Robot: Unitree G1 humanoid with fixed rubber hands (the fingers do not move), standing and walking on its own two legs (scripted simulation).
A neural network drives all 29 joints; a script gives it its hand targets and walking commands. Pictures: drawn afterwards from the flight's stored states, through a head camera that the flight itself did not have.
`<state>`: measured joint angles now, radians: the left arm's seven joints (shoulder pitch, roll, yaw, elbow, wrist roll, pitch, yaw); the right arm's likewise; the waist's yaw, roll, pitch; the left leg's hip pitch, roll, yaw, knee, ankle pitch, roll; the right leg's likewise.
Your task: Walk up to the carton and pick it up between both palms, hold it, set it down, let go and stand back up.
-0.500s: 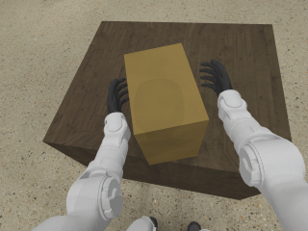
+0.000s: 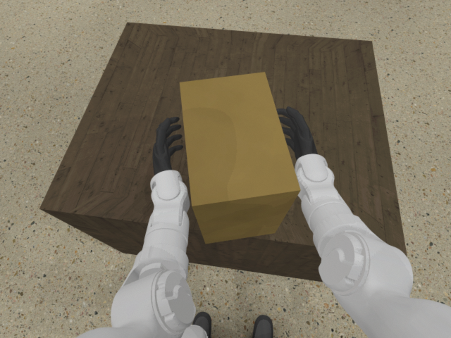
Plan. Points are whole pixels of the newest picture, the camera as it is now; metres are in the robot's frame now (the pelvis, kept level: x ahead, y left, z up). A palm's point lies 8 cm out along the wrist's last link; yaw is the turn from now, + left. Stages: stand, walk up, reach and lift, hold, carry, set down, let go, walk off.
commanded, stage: reach and lift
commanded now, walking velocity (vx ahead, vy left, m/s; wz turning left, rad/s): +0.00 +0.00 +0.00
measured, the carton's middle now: (232, 166) +0.42 +0.08 -0.05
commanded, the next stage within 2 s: none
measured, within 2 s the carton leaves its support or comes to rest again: neither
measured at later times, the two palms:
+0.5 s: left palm (165, 165) +0.37 +0.19 +0.01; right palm (302, 150) +0.44 -0.05 +0.01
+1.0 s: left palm (165, 166) +0.37 +0.19 +0.01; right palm (301, 152) +0.43 -0.05 +0.01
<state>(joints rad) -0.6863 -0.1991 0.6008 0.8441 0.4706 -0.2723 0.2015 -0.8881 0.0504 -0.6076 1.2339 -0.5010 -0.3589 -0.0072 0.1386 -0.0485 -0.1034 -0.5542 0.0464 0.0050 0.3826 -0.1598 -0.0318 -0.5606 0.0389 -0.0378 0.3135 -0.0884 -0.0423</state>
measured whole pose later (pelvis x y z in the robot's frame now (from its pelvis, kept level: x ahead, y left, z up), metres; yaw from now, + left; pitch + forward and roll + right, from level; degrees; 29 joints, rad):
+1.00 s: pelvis +0.02 -0.02 +0.00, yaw +3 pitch +18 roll +0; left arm -0.62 -0.22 0.61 0.77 0.49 -0.29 0.14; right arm -0.81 0.11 -0.64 1.19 -0.54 -0.46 -0.03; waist 0.12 -0.04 -0.08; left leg -0.49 0.06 0.01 0.33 -0.15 -0.04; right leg -0.49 0.04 -0.09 0.29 -0.11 -0.06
